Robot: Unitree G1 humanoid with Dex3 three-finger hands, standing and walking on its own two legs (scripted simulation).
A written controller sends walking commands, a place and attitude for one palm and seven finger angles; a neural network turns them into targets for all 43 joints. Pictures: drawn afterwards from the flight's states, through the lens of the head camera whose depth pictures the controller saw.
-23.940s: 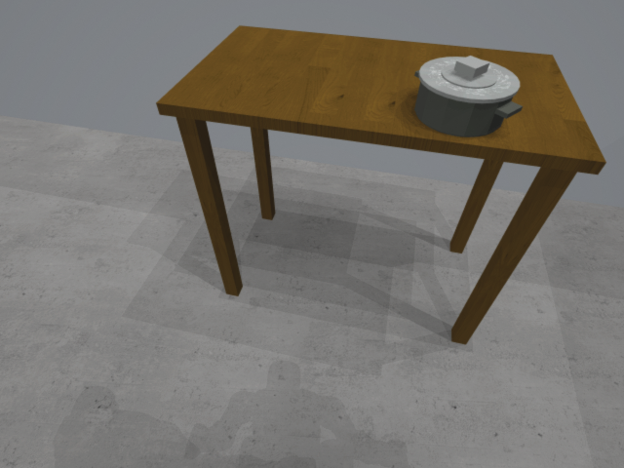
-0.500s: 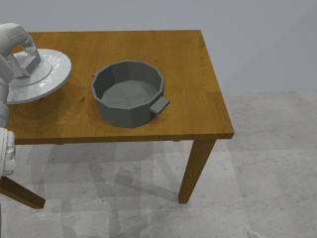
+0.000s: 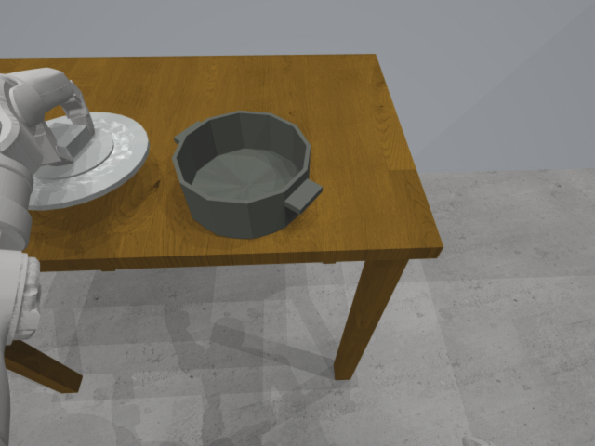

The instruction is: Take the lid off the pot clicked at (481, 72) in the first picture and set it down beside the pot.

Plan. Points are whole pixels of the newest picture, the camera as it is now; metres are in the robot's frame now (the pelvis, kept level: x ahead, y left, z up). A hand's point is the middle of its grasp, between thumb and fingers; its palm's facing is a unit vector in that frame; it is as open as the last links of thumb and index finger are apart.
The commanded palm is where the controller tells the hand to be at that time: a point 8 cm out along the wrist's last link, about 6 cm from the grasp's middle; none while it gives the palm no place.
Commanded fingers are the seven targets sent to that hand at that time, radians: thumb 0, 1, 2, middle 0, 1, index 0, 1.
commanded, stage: lower the lid onto the table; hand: left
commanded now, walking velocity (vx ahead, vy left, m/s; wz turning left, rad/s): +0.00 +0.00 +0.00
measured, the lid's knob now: (63, 140) +0.48 +0.30 +0.15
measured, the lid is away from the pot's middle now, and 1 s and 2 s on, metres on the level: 0.23 0.24 0.24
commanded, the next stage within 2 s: open the fingers wide in 1.10 s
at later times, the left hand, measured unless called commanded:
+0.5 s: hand (66, 159) +0.46 +0.29 +0.15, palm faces -0.42 -0.14 -0.90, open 8.4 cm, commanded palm +0.46 +0.30 +0.22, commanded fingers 0.00 0.48 1.13 -0.84 -0.98 -0.83 -0.98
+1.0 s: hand (65, 176) +0.45 +0.30 +0.12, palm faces -0.44 -0.14 -0.89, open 8.4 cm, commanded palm +0.46 +0.30 +0.18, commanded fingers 0.00 0.48 1.13 -0.84 -0.98 -0.83 -0.98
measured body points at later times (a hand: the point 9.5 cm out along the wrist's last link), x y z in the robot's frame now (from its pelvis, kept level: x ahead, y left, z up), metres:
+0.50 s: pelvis +0.00 +0.00 +0.00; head +0.05 +0.00 +0.45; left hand +0.47 +0.30 +0.20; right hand +0.05 -0.28 -0.12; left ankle +0.01 +0.06 -0.74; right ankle -0.04 -0.13 -0.74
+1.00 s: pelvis +0.00 +0.00 -0.01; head +0.05 +0.01 +0.44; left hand +0.47 +0.31 +0.17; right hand +0.06 -0.27 -0.12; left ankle +0.01 +0.06 -0.74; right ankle -0.04 -0.13 -0.74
